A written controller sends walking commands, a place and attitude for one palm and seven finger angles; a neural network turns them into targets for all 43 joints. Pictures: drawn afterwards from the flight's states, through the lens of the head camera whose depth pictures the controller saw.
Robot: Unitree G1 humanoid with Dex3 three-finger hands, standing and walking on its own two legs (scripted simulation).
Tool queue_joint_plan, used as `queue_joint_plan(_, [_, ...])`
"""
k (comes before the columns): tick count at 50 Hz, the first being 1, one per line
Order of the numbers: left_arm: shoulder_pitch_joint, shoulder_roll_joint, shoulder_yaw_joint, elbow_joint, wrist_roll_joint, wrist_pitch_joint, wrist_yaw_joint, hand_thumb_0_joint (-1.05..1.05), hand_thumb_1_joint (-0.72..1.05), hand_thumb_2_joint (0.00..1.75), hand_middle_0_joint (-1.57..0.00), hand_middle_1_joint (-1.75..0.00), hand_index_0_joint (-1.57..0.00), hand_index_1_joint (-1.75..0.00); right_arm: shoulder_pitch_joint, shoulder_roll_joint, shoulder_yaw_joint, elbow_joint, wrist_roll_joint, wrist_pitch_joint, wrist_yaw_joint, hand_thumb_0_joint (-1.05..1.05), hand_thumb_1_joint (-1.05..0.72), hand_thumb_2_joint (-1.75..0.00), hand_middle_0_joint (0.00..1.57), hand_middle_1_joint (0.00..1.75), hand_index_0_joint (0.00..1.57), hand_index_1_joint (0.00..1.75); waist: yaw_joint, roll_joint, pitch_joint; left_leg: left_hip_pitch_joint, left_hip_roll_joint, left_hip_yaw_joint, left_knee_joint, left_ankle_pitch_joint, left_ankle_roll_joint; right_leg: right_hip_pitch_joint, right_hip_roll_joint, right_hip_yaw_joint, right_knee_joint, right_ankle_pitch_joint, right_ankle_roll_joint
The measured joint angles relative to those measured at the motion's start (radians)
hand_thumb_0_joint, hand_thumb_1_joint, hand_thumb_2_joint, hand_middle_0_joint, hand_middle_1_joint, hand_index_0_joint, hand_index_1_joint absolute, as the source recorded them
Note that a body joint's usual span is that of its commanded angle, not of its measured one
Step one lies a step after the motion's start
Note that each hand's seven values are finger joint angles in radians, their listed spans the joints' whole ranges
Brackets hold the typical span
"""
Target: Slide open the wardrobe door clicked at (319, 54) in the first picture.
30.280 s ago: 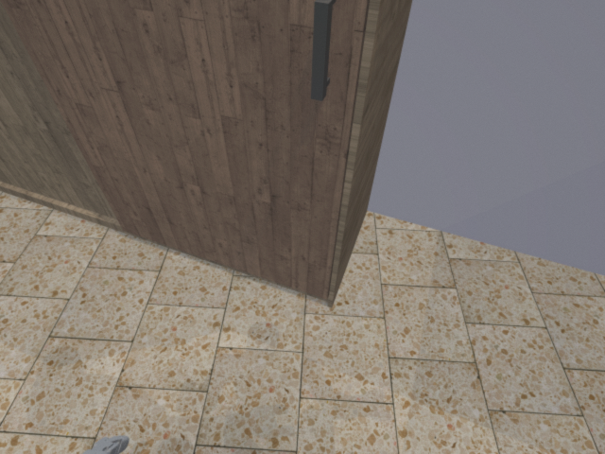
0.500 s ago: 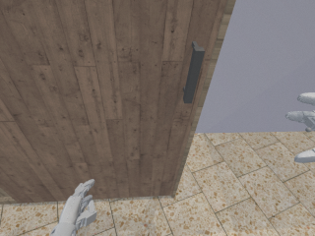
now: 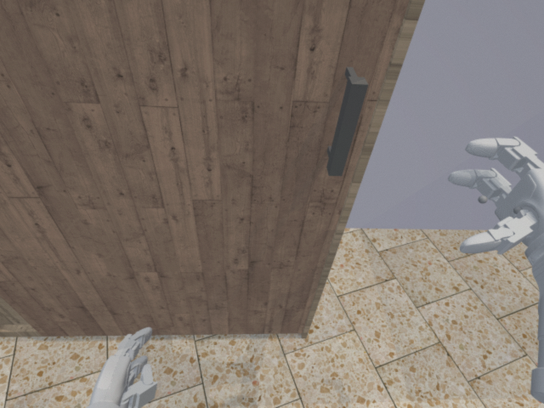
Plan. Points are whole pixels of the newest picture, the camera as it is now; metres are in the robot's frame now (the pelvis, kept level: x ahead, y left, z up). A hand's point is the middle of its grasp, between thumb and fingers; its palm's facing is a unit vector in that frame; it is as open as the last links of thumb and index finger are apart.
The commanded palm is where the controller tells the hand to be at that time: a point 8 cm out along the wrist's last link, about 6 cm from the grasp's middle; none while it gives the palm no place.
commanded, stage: move the hooked fingers beside the handle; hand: right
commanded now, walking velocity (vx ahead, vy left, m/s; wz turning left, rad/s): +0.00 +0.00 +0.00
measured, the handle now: (342, 123) +0.51 -0.09 +0.19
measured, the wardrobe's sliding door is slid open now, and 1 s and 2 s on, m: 0.00 0.00 0.00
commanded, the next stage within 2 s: none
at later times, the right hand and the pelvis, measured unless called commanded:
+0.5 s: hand (436, 167) +0.40 -0.21 +0.20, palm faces -0.01 +1.00 -0.04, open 13.9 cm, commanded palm +0.38 -0.25 +0.20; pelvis +0.01 -0.01 +0.00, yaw +1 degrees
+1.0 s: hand (403, 139) +0.45 -0.17 +0.21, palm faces -0.02 +1.00 -0.01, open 13.9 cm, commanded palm +0.43 -0.22 +0.20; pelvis +0.01 +0.00 +0.00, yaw +1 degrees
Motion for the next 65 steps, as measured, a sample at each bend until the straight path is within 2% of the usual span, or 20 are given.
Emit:
queue_joint_plan(8, [-0.013, -0.013, -0.005, -0.002, -0.001, 0.001, 0.004, 0.01, 0.90, 0.90, -0.20, -0.30, -0.20, -0.30, -0.103, 0.009, 0.053, 0.094, -0.044, 0.021, -0.069, -0.01, 0.50, -0.30, 0.30, 1.20, 0.30, 1.20, 0.014, 0.004, 0.009, -0.003, 0.007, 0.001, -0.013, 0.009, -0.003, -0.001, 0.007, 0.002, -0.020, 0.014, -0.003])
queue_joint_plan(15, [-0.007, -0.019, -0.008, 0.004, 0.002, 0.010, 0.001, 0.01, 0.90, 0.90, -0.21, -0.30, -0.20, -0.30, -0.156, 0.046, 0.088, 0.118, -0.042, -0.003, -0.089, -0.01, 0.50, -0.30, 0.30, 1.20, 0.30, 1.20, 0.019, 0.006, 0.000, -0.002, 0.009, -0.006, -0.023, 0.009, -0.007, 0.006, 0.011, -0.003, -0.040, 0.016, -0.006])
queue_joint_plan(23, [0.001, -0.023, -0.002, 0.000, 0.006, 0.039, -0.011, 0.01, 0.90, 0.90, -0.21, -0.30, -0.20, -0.30, -0.183, 0.051, 0.082, 0.173, -0.068, 0.021, -0.137, -0.01, 0.50, -0.30, 0.31, 1.20, 0.30, 1.20, 0.033, 0.011, -0.007, -0.008, 0.006, -0.018, -0.030, 0.007, -0.008, 0.008, 0.010, -0.014, -0.057, 0.015, -0.006])
queue_joint_plan(30, [0.022, -0.014, 0.011, 0.012, 0.005, 0.046, -0.009, 0.01, 0.90, 0.90, -0.21, -0.30, -0.20, -0.30, -0.200, 0.073, 0.108, 0.156, -0.067, -0.015, -0.142, -0.01, 0.50, -0.30, 0.30, 1.20, 0.30, 1.20, 0.023, 0.015, -0.005, 0.006, 0.005, -0.012, -0.040, 0.004, -0.008, 0.017, 0.009, -0.007, -0.060, 0.011, -0.005])
queue_joint_plan(38, [0.010, -0.015, 0.014, 0.018, 0.005, 0.069, -0.010, 0.01, 0.90, 0.90, -0.20, -0.30, -0.20, -0.30, -0.272, 0.080, 0.129, 0.258, -0.079, 0.007, -0.175, -0.01, 0.50, -0.30, 0.30, 1.20, 0.30, 1.20, 0.036, 0.015, -0.011, -0.011, 0.005, -0.013, -0.039, 0.008, -0.007, 0.002, 0.009, -0.009, -0.061, 0.016, -0.005])
queue_joint_plan(47, [0.031, -0.022, 0.011, 0.031, 0.013, 0.073, -0.009, 0.01, 0.90, 0.90, -0.21, -0.30, -0.20, -0.30, -0.377, 0.089, 0.138, 0.385, -0.104, -0.064, -0.211, -0.01, 0.50, -0.30, 0.30, 1.20, 0.30, 1.20, 0.054, 0.025, -0.003, -0.023, 0.001, -0.015, -0.045, 0.016, -0.004, -0.011, 0.006, -0.010, -0.064, 0.022, -0.002])
queue_joint_plan(52, [0.058, -0.019, 0.016, 0.041, 0.015, 0.083, -0.015, 0.01, 0.90, 0.90, -0.21, -0.30, -0.20, -0.30, -0.423, 0.078, 0.116, 0.475, -0.107, -0.089, -0.210, -0.01, 0.50, -0.30, 0.30, 1.20, 0.30, 1.20, 0.066, 0.020, -0.017, -0.036, -0.002, -0.025, -0.046, 0.020, -0.003, -0.019, 0.003, -0.020, -0.069, 0.023, -0.002])
queue_joint_plan(56, [0.087, -0.014, 0.023, 0.036, 0.013, 0.093, -0.022, 0.01, 0.90, 0.90, -0.21, -0.30, -0.20, -0.30, -0.399, 0.070, 0.101, 0.491, -0.111, -0.105, -0.203, -0.01, 0.49, -0.30, 0.30, 1.20, 0.30, 1.20, 0.071, 0.017, -0.021, -0.041, -0.007, -0.035, -0.046, 0.021, -0.001, -0.018, -0.001, -0.030, -0.073, 0.023, -0.001])
queue_joint_plan(65, [0.107, -0.010, 0.030, 0.036, 0.013, 0.095, -0.017, 0.01, 0.90, 0.90, -0.20, -0.30, -0.20, -0.30, -0.318, 0.069, 0.071, 0.405, -0.111, -0.133, -0.192, -0.01, 0.50, -0.30, 0.30, 1.20, 0.30, 1.20, 0.066, 0.025, -0.010, -0.018, -0.016, -0.040, -0.057, 0.025, 0.003, 0.004, -0.010, -0.035, -0.078, 0.022, 0.003])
